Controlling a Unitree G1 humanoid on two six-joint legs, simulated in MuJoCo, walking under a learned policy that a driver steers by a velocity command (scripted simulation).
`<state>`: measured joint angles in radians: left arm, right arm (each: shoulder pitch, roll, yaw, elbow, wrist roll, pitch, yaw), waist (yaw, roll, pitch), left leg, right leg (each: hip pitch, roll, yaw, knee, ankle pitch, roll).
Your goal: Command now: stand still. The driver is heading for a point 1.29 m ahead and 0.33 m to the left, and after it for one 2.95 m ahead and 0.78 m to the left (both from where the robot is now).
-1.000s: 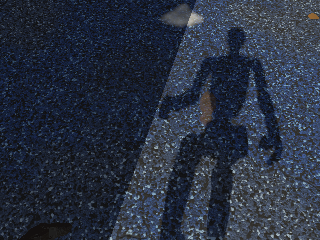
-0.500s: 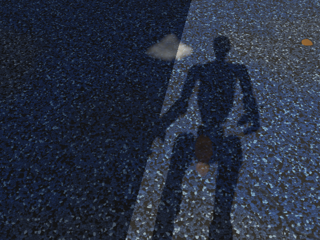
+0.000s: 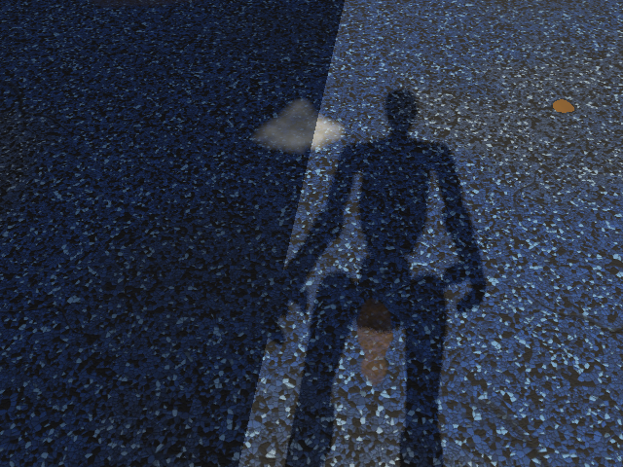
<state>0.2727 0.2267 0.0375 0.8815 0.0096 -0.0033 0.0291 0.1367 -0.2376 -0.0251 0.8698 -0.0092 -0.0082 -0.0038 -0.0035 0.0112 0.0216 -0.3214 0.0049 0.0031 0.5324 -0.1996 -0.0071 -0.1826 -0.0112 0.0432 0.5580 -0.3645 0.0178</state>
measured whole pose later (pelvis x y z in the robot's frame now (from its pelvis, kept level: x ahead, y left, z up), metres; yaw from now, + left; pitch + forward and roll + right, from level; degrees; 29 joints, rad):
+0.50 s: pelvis +0.10 +0.02 +0.01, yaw +1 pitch +0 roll +0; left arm 0.25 0.27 0.07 0.93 -0.03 -0.08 0.01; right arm 0.33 -0.24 -0.05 1.03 0.01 -0.10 0.02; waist -0.03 -0.02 0.01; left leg -0.11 -0.03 0.04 0.38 -0.27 0.05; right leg -0.45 -0.05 0.01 1.10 -0.32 -0.05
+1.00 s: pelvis +0.36 -0.05 +0.01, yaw +4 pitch -1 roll -1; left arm 0.21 0.23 0.06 0.95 0.01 -0.11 -0.03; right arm 0.25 -0.28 -0.06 0.96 0.04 -0.07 -0.01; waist 0.01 0.05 0.04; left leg -0.52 0.09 -0.06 1.15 -0.28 0.06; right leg -0.21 0.04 -0.11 0.36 -0.15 -0.07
